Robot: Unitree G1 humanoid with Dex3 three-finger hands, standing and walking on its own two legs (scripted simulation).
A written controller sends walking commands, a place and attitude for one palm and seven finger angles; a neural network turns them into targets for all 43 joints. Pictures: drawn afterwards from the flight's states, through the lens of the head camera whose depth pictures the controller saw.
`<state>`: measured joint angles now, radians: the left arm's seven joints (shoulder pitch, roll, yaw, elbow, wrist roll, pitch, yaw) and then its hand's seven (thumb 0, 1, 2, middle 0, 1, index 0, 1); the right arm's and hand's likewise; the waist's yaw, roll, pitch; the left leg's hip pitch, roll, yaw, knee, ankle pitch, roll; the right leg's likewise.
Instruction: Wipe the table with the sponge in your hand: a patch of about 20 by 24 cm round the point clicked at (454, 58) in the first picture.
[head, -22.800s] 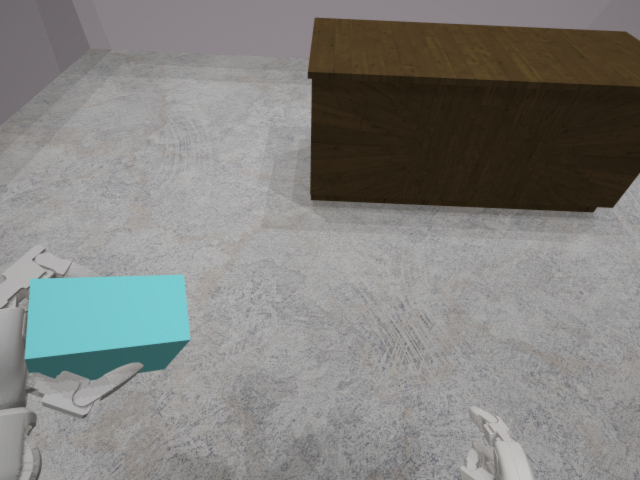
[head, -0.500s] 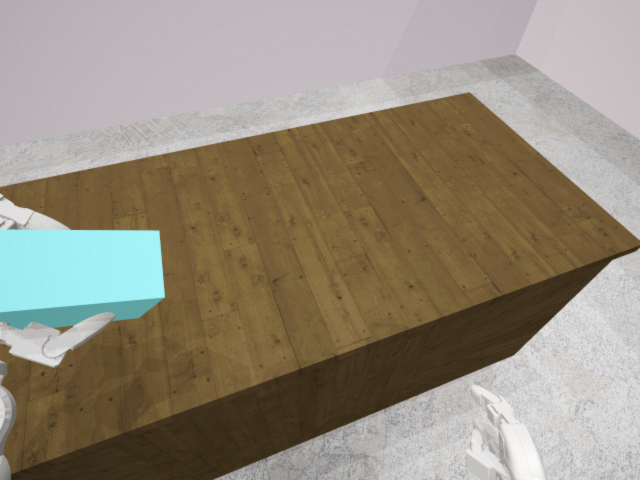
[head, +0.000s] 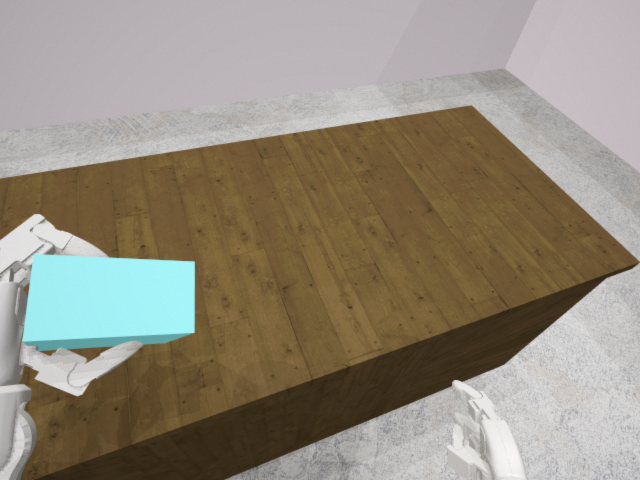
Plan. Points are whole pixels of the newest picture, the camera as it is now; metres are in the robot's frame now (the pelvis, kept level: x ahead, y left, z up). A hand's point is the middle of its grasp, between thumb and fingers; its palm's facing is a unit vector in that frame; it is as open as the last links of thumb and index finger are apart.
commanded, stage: come to a stop and stand still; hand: left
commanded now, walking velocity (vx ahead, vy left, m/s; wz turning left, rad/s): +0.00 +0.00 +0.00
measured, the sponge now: (135, 307) +0.24 +0.21 +0.14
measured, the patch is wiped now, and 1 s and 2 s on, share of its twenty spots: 0.00 0.00 0.00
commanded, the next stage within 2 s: look again from close up in 0.72 s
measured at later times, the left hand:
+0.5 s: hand (106, 321) +0.22 +0.23 +0.14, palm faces +0.22 -0.86 -0.46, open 10.5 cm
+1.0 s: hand (94, 308) +0.22 +0.24 +0.15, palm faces +0.30 -0.87 -0.40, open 10.5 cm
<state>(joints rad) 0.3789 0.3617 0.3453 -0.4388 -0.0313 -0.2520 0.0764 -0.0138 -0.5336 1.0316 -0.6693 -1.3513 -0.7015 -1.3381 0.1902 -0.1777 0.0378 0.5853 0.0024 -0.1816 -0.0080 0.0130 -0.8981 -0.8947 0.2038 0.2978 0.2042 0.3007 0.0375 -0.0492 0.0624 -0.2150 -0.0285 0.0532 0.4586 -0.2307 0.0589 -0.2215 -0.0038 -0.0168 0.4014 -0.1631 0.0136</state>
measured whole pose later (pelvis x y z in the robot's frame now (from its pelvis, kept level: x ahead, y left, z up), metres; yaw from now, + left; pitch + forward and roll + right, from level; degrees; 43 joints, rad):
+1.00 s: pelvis +0.00 +0.00 +0.00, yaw -1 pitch -1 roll -1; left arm 0.41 0.38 0.36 -0.44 -0.03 -0.25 0.04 -0.02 -0.53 1.03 -0.67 -1.35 -0.70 -1.33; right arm 0.19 -0.19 0.04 0.56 0.00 -0.17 -0.02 0.01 -0.90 -0.89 0.20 0.30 0.20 0.30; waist 0.03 -0.04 0.07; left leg -0.22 -0.01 0.07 0.46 -0.23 0.05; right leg -0.23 0.01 0.00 0.39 -0.15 0.01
